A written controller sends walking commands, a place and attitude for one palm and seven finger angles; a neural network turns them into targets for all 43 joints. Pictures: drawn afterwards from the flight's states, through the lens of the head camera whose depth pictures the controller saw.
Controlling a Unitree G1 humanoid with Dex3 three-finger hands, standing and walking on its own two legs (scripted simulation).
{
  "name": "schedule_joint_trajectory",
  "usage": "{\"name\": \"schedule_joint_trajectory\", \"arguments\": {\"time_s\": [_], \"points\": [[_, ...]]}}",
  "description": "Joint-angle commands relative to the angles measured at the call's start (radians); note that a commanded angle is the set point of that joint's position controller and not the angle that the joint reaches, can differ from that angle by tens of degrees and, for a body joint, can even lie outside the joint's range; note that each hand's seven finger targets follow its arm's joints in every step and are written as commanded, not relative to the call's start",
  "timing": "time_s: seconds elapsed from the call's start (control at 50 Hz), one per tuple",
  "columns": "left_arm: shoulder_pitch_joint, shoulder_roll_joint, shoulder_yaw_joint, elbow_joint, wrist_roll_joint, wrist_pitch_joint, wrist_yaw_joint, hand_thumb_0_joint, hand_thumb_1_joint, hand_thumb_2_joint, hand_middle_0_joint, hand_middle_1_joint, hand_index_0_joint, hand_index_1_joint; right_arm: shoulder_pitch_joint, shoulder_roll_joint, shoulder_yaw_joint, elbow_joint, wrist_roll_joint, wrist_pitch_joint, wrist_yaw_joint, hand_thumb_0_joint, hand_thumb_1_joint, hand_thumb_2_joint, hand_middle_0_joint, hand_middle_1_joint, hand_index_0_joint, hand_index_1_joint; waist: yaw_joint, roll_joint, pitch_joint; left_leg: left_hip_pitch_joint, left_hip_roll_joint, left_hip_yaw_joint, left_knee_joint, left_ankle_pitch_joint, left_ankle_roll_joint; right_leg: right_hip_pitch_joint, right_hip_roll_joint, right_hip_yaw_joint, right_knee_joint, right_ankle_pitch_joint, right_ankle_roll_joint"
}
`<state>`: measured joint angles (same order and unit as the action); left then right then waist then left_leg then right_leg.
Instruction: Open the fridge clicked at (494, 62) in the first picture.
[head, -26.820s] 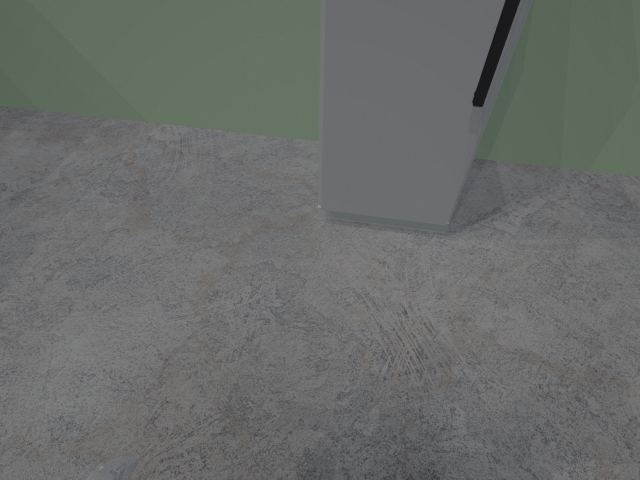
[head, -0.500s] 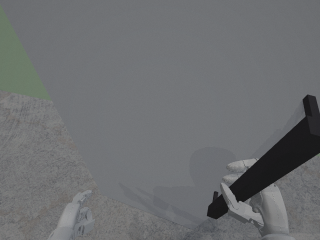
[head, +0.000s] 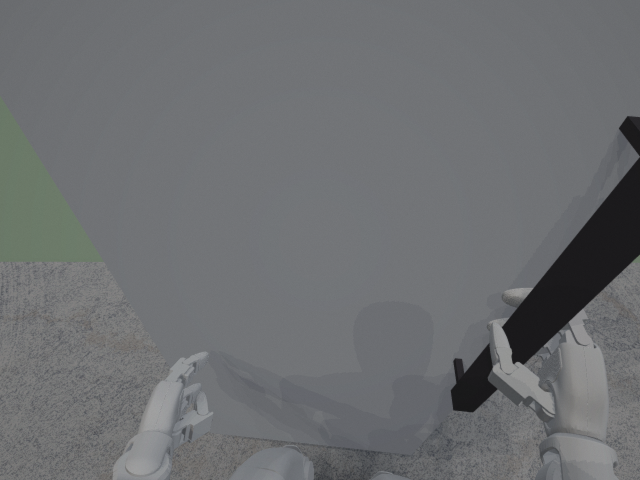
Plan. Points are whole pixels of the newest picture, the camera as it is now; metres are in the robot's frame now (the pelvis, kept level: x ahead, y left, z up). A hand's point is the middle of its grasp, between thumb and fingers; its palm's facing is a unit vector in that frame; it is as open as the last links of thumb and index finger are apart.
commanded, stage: walk backward, drawing the door open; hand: right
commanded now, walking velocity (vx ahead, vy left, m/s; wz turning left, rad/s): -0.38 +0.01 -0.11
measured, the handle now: (521, 310) +0.28 -0.17 +0.13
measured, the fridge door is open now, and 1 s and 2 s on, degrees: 7 47 78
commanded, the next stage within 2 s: stop walking and hold the door back in 1.68 s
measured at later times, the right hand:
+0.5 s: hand out of the picture +0.11 -0.11 +0.11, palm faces +0.39 +0.88 -0.28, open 6.8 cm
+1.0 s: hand out of the picture -0.06 +0.00 +0.11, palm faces +0.55 +0.80 -0.25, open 6.9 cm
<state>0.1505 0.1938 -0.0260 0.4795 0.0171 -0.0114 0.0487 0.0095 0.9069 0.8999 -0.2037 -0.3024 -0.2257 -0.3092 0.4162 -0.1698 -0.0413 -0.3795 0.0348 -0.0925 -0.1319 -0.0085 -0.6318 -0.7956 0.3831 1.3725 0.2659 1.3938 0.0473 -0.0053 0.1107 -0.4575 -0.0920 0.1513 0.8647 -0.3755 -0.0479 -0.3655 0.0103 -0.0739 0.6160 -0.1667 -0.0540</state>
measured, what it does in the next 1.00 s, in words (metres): steps to the left, turning right: left foot, then right foot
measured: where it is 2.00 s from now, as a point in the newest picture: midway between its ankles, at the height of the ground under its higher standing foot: outside the picture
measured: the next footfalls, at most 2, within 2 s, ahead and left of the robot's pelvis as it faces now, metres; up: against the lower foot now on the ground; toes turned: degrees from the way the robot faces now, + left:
left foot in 0.20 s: -0.11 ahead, +0.20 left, +0.00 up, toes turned -2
right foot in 0.44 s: -0.06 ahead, +0.03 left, +0.00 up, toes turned -3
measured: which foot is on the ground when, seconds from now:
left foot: up 0.00-0.18, down 0.20-0.44, up 0.46-0.74, down 0.76-1.00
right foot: down 0.00-0.22, up 0.24-0.42, down 0.44-0.78, up 0.80-1.00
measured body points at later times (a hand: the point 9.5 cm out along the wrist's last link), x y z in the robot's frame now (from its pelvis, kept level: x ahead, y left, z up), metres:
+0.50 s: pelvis -0.11 +0.13 +0.03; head -0.08 +0.12 +0.48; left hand +0.08 +0.37 -0.05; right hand +0.09 -0.16 +0.13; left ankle -0.13 +0.22 -0.66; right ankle -0.10 +0.03 -0.71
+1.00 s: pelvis -0.24 +0.27 +0.03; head -0.23 +0.28 +0.48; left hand -0.05 +0.48 -0.08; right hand -0.09 -0.04 +0.13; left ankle -0.16 +0.30 -0.71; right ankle -0.31 +0.19 -0.61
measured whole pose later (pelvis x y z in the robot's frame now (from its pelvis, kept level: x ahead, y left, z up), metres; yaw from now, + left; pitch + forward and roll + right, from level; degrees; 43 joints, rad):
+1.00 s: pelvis -0.24 +0.27 +0.03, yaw -17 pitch +0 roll -3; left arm 0.26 0.20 0.03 0.71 0.03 -0.08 0.10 0.01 0.91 0.90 -0.20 -0.30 -0.20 -0.30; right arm 0.31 -0.20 -0.18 -0.12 0.03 -0.11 -0.13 -0.07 -0.57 -0.66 0.37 1.34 0.29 1.40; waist 0.04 0.02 0.01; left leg -0.27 0.03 0.17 0.39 -0.13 0.08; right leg -0.44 0.05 -0.08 1.13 -0.49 0.05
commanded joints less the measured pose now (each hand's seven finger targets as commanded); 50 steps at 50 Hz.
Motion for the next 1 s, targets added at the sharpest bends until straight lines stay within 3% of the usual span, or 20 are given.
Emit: {"name": "schedule_joint_trajectory", "arguments": {"time_s": [0.0, 0.06, 0.12, 0.16, 0.18, 0.22, 0.24, 0.26, 0.36, 0.38, 0.42, 0.54, 0.66, 0.72, 0.74, 0.76, 0.78, 0.82, 0.86, 0.98], "points": [[-0.115, 0.062, 0.07, -0.116, -0.016, -0.046, 0.009, 0.0, 0.9, 0.9, -0.2, -0.3, -0.2, -0.3, -0.046, -0.13, -0.053, -0.27, -0.004, -0.096, -0.032, 0.0, -0.9, -0.9, 0.45, 1.4, 0.45, 1.4, -0.056, -0.179, -0.147, 0.243, 0.047, -0.32, 0.536, -0.198, 0.015, -0.353, -0.382, 0.443, -0.359, -0.177, -0.166], [-0.095, 0.106, 0.072, -0.082, -0.012, -0.111, 0.02, 0.0, 0.9, 0.9, -0.2, -0.3, -0.2, -0.3, -0.103, -0.174, -0.13, -0.253, -0.005, -0.088, -0.043, 0.0, -0.9, -0.9, 0.45, 1.4, 0.45, 1.4, -0.069, -0.075, -0.065, 0.2, 0.051, -0.164, 0.18, -0.132, 0.003, -0.262, -0.326, 0.386, -0.425, -0.38, -0.124], [-0.044, 0.122, 0.076, -0.036, -0.009, -0.146, 0.013, 0.0, 0.9, 0.9, -0.2, -0.3, -0.2, -0.3, -0.102, -0.14, -0.109, -0.214, 0.006, -0.108, -0.031, 0.0, -0.9, -0.9, 0.45, 1.4, 0.45, 1.4, -0.068, -0.165, -0.221, 0.238, 0.002, -0.056, -0.192, -0.17, 0.02, 0.016, -0.214, 0.266, -0.372, -0.23, -0.039], [-0.052, 0.114, 0.079, -0.017, -0.014, -0.158, 0.007, 0.0, 0.9, 0.9, -0.2, -0.3, -0.2, -0.3, -0.119, -0.188, -0.165, -0.206, -0.005, -0.139, -0.019, 0.0, -0.9, -0.9, 0.45, 1.4, 0.45, 1.4, -0.08, -0.253, -0.253, 0.221, 0.038, -0.073, -0.497, -0.036, 0.041, 0.112, -0.109, 0.141, -0.227, -0.13, 0.034], [-0.047, 0.085, 0.067, -0.003, -0.021, -0.159, 0.004, 0.0, 0.9, 0.9, -0.2, -0.3, -0.2, -0.3, -0.131, -0.199, -0.176, -0.195, -0.003, -0.153, -0.009, 0.0, -0.9, -0.9, 0.45, 1.4, 0.45, 1.4, -0.086, -0.164, -0.278, 0.154, 0.113, -0.13, -0.598, 0.087, 0.057, 0.22, -0.054, 0.064, -0.091, -0.024, 0.072], [-0.082, 0.073, 0.061, 0.006, -0.016, -0.127, 0.026, 0.0, 0.9, 0.9, -0.2, -0.3, -0.2, -0.3, -0.201, -0.339, -0.287, -0.181, -0.025, -0.183, -0.016, 0.0, -0.9, -0.9, 0.45, 1.4, 0.45, 1.4, -0.091, 0.156, -0.293, 0.199, 0.367, -0.425, -0.542, 0.822, 0.103, 0.019, 0.043, 0.0, 0.266, -0.228, 0.122], [-0.14, 0.108, 0.075, -0.016, -0.023, -0.136, 0.031, 0.0, 0.9, 0.9, -0.2, -0.3, -0.2, -0.3, -0.25, -0.361, -0.319, -0.183, -0.033, -0.185, -0.032, 0.0, -0.9, -0.9, 0.45, 1.4, 0.45, 1.4, -0.098, 0.262, -0.314, 0.352, 0.416, -0.481, -0.393, 1.414, 0.01, -0.175, 0.059, 0.098, 0.384, -0.392, 0.094], [-0.15, 0.096, 0.068, -0.008, -0.024, -0.14, 0.034, 0.0, 0.9, 0.9, -0.2, -0.3, -0.2, -0.3, -0.247, -0.345, -0.321, -0.181, -0.032, -0.162, -0.037, 0.0, -0.9, -0.9, 0.45, 1.4, 0.45, 1.4, -0.104, 0.27, -0.368, 0.433, 0.415, -0.43, -0.304, 1.543, -0.037, -0.203, 0.036, 0.152, 0.389, -0.4, 0.079], [-0.121, 0.101, 0.044, -0.003, -0.025, -0.108, 0.061, 0.0, 0.9, 0.9, -0.2, -0.3, -0.2, -0.3, -0.14, -0.298, -0.29, -0.153, -0.005, -0.132, -0.033, 0.0, -0.9, -0.9, 0.45, 1.4, 0.45, 1.4, -0.046, 0.078, -0.368, 0.499, 0.255, -0.222, -0.154, 1.267, 0.04, 0.086, 0.04, 0.021, -0.164, 0.046, 0.076], [-0.094, 0.114, 0.054, -0.017, -0.03, -0.097, 0.06, 0.0, 0.9, 0.9, -0.2, -0.3, -0.2, -0.3, -0.133, -0.298, -0.282, -0.178, 0.009, -0.134, -0.035, 0.0, -0.9, -0.9, 0.45, 1.4, 0.45, 1.4, -0.037, 0.053, -0.389, 0.391, 0.189, -0.182, -0.087, 1.029, 0.014, 0.245, -0.037, 0.071, -0.262, 0.433, 0.043], [-0.041, 0.138, 0.076, -0.024, -0.017, -0.11, 0.038, 0.0, 0.9, 0.9, -0.2, -0.3, -0.2, -0.3, -0.078, -0.241, -0.227, -0.204, 0.006, -0.147, -0.029, 0.0, -0.9, -0.9, 0.45, 1.4, 0.45, 1.4, -0.057, -0.212, -0.401, 0.0, 0.067, -0.203, 0.153, -0.209, 0.019, 0.537, -0.328, 0.346, -0.186, 1.264, -0.116], [0.008, 0.124, 0.081, -0.001, -0.013, -0.125, 0.026, 0.0, 0.9, 0.9, -0.2, -0.3, -0.2, -0.3, -0.095, -0.249, -0.232, -0.078, -0.018, -0.079, -0.04, 0.0, -0.9, -0.9, 0.45, 1.4, 0.45, 1.4, -0.034, -0.222, -0.25, 0.017, 0.083, -0.154, 0.021, -0.015, -0.009, 0.355, -0.249, 0.248, -0.246, 0.818, -0.102], [-0.049, 0.142, 0.078, -0.014, -0.005, -0.142, 0.045, 0.0, 0.9, 0.9, -0.2, -0.3, -0.2, -0.3, -0.138, -0.287, -0.28, -0.036, 0.0, -0.071, -0.036, 0.0, -0.9, -0.9, 0.45, 1.4, 0.45, 1.4, -0.055, -0.236, -0.158, 0.323, 0.056, -0.148, -0.121, 0.017, -0.018, -0.134, -0.252, 0.321, -0.381, -0.055, -0.101], [-0.088, 0.134, 0.078, -0.01, -0.007, -0.153, 0.035, 0.0, 0.9, 0.9, -0.2, -0.3, -0.2, -0.3, -0.161, -0.28, -0.277, -0.009, -0.003, -0.071, -0.027, 0.0, -0.9, -0.9, 0.45, 1.4, 0.45, 1.4, -0.081, -0.185, -0.145, 0.459, 0.067, -0.133, -0.385, 0.073, 0.0, -0.297, -0.139, 0.273, -0.284, -0.417, -0.029], [-0.087, 0.121, 0.081, -0.001, -0.003, -0.153, 0.031, 0.0, 0.9, 0.9, -0.2, -0.3, -0.2, -0.3, -0.18, -0.304, -0.289, -0.018, -0.011, -0.072, -0.021, 0.0, -0.9, -0.9, 0.45, 1.4, 0.45, 1.4, -0.078, -0.038, -0.141, 0.357, 0.146, -0.218, -0.551, -0.001, 0.028, -0.252, -0.044, 0.213, -0.11, -0.432, 0.023], [-0.104, 0.092, 0.084, 0.003, -0.001, -0.149, 0.027, 0.0, 0.9, 0.9, -0.2, -0.3, -0.2, -0.3, -0.192, -0.36, -0.322, -0.031, -0.017, -0.071, -0.017, 0.0, -0.9, -0.9, 0.45, 1.4, 0.45, 1.4, -0.083, 0.21, -0.144, 0.18, 0.357, -0.433, -0.722, -0.162, 0.107, -0.188, 0.065, 0.075, 0.254, -0.399, 0.099], [-0.121, 0.097, 0.083, 0.02, 0.0, -0.153, 0.032, 0.0, 0.9, 0.9, -0.2, -0.3, -0.2, -0.3, -0.247, -0.358, -0.328, -0.033, -0.01, -0.075, -0.019, 0.0, -0.9, -0.9, 0.45, 1.4, 0.45, 1.4, -0.088, 0.265, -0.155, 0.039, 0.499, -0.571, -0.755, -0.118, 0.191, -0.196, 0.084, 0.092, 0.617, -0.397, 0.115], [-0.055, 0.104, 0.107, 0.058, 0.011, -0.138, 0.028, 0.0, 0.9, 0.9, -0.2, -0.3, -0.2, -0.3, -0.211, -0.282, -0.286, 0.041, -0.026, -0.058, -0.01, 0.0, -0.9, -0.9, 0.45, 1.4, 0.45, 1.4, -0.031, 0.145, -0.261, 0.114, 0.423, -0.396, -0.678, -0.029, 0.055, -0.175, 0.052, 0.143, 0.771, -0.292, 0.115], [-0.08, 0.062, 0.071, 0.057, 0.019, -0.125, 0.028, 0.0, 0.9, 0.9, -0.2, -0.3, -0.2, -0.3, -0.241, -0.25, -0.249, 0.04, -0.029, -0.083, 0.003, 0.0, -0.9, -0.9, 0.45, 1.4, 0.45, 1.4, -0.025, 0.042, -0.278, 0.247, 0.34, -0.195, -0.604, 0.194, 0.075, -0.196, 0.032, 0.06, 0.724, -0.22, 0.13], [-0.044, 0.076, 0.069, 0.04, 0.009, -0.147, 0.068, 0.0, 0.9, 0.9, -0.2, -0.3, -0.2, -0.3, -0.244, -0.202, -0.19, -0.025, -0.026, -0.117, 0.002, 0.0, -0.9, -0.9, 0.45, 1.4, 0.45, 1.4, -0.047, 0.274, -0.223, 0.268, 0.268, -0.066, -0.769, 0.182, -0.058, 0.109, 0.056, -0.133, 0.153, -0.45, 0.067]]}}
